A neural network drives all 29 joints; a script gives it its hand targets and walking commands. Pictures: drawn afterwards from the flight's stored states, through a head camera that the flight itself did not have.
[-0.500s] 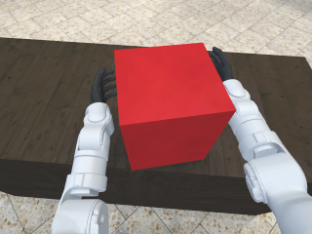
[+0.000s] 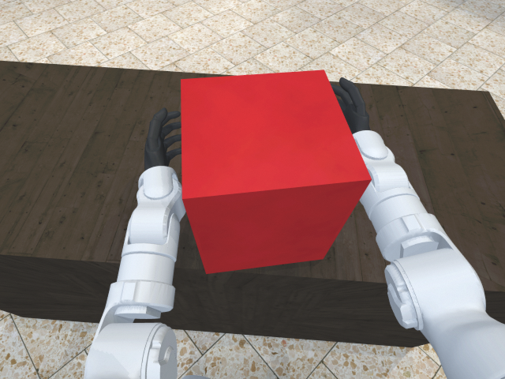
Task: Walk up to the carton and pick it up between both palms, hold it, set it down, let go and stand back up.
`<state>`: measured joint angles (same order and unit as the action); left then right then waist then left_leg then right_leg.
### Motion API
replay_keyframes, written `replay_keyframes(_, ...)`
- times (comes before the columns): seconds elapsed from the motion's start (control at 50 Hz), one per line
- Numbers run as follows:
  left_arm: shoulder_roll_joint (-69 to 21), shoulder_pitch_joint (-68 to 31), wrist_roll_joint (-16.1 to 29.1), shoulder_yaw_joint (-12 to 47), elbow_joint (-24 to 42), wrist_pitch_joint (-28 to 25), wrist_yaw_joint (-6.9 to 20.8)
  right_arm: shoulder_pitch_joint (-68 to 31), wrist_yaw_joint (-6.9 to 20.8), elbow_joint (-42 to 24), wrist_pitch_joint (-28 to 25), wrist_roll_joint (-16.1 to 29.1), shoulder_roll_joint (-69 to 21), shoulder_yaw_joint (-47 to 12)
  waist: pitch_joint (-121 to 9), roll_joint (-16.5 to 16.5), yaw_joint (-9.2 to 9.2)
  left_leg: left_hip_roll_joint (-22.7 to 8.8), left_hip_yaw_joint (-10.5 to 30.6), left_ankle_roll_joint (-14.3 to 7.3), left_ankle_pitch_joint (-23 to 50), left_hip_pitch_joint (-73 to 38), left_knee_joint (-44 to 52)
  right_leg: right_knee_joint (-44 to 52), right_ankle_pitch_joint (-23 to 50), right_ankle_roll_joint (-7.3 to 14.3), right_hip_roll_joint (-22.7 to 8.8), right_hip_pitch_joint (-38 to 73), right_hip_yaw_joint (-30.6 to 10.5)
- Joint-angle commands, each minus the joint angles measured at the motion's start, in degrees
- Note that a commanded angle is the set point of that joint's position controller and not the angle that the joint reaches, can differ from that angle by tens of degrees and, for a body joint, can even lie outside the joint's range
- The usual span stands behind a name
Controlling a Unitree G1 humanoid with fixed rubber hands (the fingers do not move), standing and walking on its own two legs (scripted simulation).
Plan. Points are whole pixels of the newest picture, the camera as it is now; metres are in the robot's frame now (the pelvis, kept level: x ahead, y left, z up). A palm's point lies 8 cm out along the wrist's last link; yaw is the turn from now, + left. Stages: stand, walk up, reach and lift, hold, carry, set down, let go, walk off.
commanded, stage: reach and lift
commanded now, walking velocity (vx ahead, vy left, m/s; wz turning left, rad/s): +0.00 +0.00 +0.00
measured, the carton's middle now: (260, 180) +0.39 +0.03 +0.06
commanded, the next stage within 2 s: none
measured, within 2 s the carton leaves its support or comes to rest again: leaves its support in 1.12 s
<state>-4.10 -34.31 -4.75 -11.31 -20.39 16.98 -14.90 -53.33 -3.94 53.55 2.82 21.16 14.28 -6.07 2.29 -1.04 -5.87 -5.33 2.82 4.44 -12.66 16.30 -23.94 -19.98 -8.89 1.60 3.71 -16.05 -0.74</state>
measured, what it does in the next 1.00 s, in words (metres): stands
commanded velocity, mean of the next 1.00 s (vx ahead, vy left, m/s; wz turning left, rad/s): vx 0.00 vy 0.00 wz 0.00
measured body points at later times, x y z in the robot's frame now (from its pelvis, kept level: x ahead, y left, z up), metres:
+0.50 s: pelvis +0.00 +0.00 +0.00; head +0.05 +0.00 +0.45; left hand +0.38 +0.20 +0.10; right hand +0.47 -0.10 +0.13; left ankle -0.01 +0.17 -0.74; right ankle +0.01 -0.10 -0.74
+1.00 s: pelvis +0.00 +0.00 +0.00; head +0.04 +0.01 +0.45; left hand +0.38 +0.20 +0.10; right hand +0.46 -0.09 +0.13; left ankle -0.01 +0.17 -0.74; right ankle +0.01 -0.10 -0.74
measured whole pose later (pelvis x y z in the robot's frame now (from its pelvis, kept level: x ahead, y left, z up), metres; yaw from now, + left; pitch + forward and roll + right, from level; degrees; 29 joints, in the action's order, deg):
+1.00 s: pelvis +0.00 +0.00 +0.00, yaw +0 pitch +5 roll -1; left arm -8.8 -33.8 -15.7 -22.1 -22.9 10.6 -6.7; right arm -52.5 -0.3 55.7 -1.6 -2.6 6.4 9.9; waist 0.2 -1.0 -5.9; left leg -5.1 2.8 4.3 -12.4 16.3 -23.9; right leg -20.0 -8.5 1.4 3.5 -16.1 -0.7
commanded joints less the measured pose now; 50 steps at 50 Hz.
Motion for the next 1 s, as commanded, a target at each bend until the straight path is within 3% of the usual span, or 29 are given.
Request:
replay_keyframes(0.0, -5.6, -28.7, 0.3, 2.5, 1.6, -3.7, 1.4, -26.9, 0.1, -7.8, -1.3, -2.6, -5.4, 0.6, -38.7, -0.6, -4.91, 4.7, -6.7, -0.6, 26.9, -6.8, -0.4, 1.1, 15.6, -1.3, 1.7, 8.7, 2.9)
replay_keyframes(0.14, -9.9, -29.2, -2.9, 1.6, 0.5, -5.9, 3.9, -26.4, 2.2, -6.9, -2.2, -6.8, -11.6, 1.7, -38.5, 0.2, -5.39, 4.9, -7.4, -0.7, 26.6, -6.0, 1.1, 1.1, 16.6, -1.8, 0.9, 11.8, 3.2)
replay_keyframes(0.26, -28.4, -30.0, -11.0, 4.9, -3.5, -7.4, 11.3, -24.5, 9.1, -4.3, -4.2, -19.1, -35.8, 2.1, -39.8, 1.5, -3.66, 6.0, -8.2, -1.2, 25.9, -4.6, 3.7, 0.1, 20.1, -1.7, 0.0, 17.2, 4.2)
replay_keyframes(0.32, -29.9, -28.0, -13.1, 5.2, -3.3, -6.8, 13.1, -21.8, 10.7, -4.7, -5.1, -23.4, -39.3, 4.1, -40.1, 1.8, -2.91, 6.6, -8.5, -1.4, 25.6, -2.7, 4.1, -1.6, 24.6, -2.0, -0.6, 20.8, 4.1)
replay_keyframes(0.4, -30.6, -28.5, -13.6, 4.8, -3.7, -6.2, 13.6, -20.1, 11.8, -2.2, -5.8, -26.1, -40.7, 7.4, -38.0, 2.2, -2.23, 6.6, -9.2, -1.9, 23.8, -2.1, 5.0, -1.4, 23.7, -2.5, -1.0, 21.7, 4.2)
replay_keyframes(0.42, -30.6, -28.4, -13.9, 4.0, -3.8, -6.0, 13.5, -20.3, 12.0, -1.6, -5.9, -26.0, -40.9, 7.3, -37.2, 2.5, -3.01, 6.6, -9.6, -2.1, 23.8, -2.2, 5.1, -1.5, 23.8, -2.7, -1.1, 21.9, 4.1)
replay_keyframes(0.6, -30.7, -28.9, -12.5, 5.0, -4.6, -5.9, 12.8, -22.0, 12.1, -1.5, -7.2, -26.4, -40.9, 7.0, -38.4, 2.9, -2.67, 6.6, -9.4, -2.3, 24.1, -2.1, 5.0, -1.4, 24.6, -2.8, -1.2, 22.9, 4.3)
replay_keyframes(0.74, -33.0, -31.5, -10.4, 10.1, 0.4, -6.7, 11.9, -23.6, 10.4, -5.7, -9.5, -24.6, -43.0, 2.4, -44.9, 3.3, -2.4, 6.7, -8.7, -1.7, 27.4, -2.1, 3.5, -3.3, 33.3, -3.2, -1.3, 26.8, 4.3)
replay_keyframes(0.86, -33.8, -33.7, -8.3, 14.3, 2.1, -7.7, 11.9, -24.9, 8.2, -10.4, -11.3, -22.9, -45.4, -1.4, -46.8, 4.5, -1.03, 7.1, -8.0, -1.5, 28.0, -1.2, 2.8, -4.4, 40.0, -4.1, -2.0, 30.0, 3.5)
replay_keyframes(0.98, -33.3, -35.7, -6.6, 17.0, 3.0, -7.7, 12.1, -24.6, 6.2, -10.4, -10.8, -21.0, -46.0, -3.3, -45.6, 4.0, 0.65, 7.0, -6.9, -1.3, 27.6, -2.7, 2.8, -3.3, 37.5, -4.3, -2.2, 29.9, 3.5)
